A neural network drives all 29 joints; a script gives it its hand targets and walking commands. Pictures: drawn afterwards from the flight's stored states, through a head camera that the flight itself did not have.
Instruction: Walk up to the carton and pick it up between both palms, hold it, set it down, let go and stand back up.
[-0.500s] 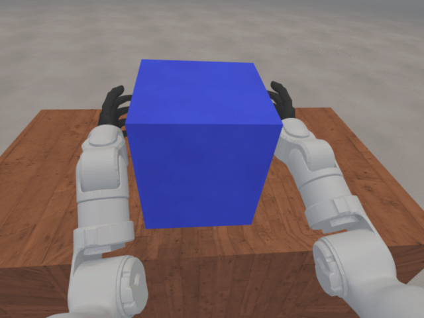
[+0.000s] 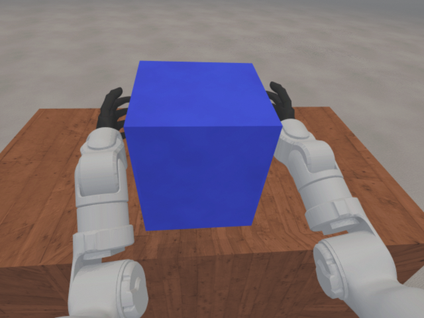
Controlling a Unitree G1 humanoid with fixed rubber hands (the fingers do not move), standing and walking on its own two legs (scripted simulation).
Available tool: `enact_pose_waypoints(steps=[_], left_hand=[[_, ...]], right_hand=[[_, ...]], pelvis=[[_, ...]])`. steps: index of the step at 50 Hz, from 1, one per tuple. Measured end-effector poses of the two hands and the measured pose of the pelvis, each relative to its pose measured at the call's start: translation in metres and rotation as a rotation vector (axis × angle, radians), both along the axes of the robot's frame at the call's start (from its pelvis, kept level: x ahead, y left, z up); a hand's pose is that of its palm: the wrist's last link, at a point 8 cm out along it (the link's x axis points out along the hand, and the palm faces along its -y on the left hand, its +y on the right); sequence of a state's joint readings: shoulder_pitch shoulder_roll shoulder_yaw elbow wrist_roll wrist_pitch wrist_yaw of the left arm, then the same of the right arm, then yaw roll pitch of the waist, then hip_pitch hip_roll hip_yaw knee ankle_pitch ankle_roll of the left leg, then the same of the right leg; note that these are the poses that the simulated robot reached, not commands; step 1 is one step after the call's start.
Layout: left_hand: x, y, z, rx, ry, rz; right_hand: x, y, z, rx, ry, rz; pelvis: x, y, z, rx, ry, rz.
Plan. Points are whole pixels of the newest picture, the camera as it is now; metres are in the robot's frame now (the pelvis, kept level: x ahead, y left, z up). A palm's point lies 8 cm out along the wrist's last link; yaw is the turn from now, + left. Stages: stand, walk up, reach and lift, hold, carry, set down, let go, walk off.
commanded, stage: hold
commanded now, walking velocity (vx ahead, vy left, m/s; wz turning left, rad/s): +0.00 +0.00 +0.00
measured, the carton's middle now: (198, 147) +0.38 +0.01 +0.18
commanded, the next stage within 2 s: set down in 0.10 s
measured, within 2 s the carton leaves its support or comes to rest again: neither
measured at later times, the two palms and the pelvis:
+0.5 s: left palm (103, 127) +0.37 +0.17 +0.23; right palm (272, 118) +0.39 -0.13 +0.23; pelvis +0.00 +0.00 +0.00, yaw +0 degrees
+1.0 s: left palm (125, 147) +0.38 +0.15 +0.18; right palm (277, 139) +0.40 -0.15 +0.17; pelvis +0.01 -0.02 +0.00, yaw +0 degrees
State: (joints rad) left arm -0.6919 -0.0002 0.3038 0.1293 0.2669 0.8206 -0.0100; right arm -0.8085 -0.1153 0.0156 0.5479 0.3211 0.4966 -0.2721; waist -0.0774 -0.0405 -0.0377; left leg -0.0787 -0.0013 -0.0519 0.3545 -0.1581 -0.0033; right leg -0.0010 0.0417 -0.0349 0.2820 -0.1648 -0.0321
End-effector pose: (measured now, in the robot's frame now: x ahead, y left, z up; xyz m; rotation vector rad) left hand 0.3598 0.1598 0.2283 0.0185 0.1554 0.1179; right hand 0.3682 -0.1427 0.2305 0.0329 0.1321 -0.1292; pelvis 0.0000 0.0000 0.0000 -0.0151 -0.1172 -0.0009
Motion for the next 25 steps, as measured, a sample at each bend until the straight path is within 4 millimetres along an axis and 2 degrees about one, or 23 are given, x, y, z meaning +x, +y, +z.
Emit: enact_pose_waypoints(steps=[11, 20, 25], left_hand=[[-0.001, 0.001, 0.006, -0.009, -0.01, -0.001], [0.006, 0.008, 0.014, -0.019, -0.08, 0.02], [0.011, 0.013, 0.004, 0.003, -0.082, 0.026]], right_hand=[[-0.002, 0.001, 0.005, 0.0, -0.01, -0.003], [0.009, 0.009, 0.015, -0.001, -0.089, 0.011], [0.017, 0.014, 0.003, -0.027, -0.107, 0.026]], pelvis=[[-0.002, 0.001, 0.0, 0.002, 0.002, -0.008], [-0.002, -0.001, 0.0, 0.008, -0.004, -0.009], [0.002, -0.003, 0.001, 0.012, -0.036, -0.003]])
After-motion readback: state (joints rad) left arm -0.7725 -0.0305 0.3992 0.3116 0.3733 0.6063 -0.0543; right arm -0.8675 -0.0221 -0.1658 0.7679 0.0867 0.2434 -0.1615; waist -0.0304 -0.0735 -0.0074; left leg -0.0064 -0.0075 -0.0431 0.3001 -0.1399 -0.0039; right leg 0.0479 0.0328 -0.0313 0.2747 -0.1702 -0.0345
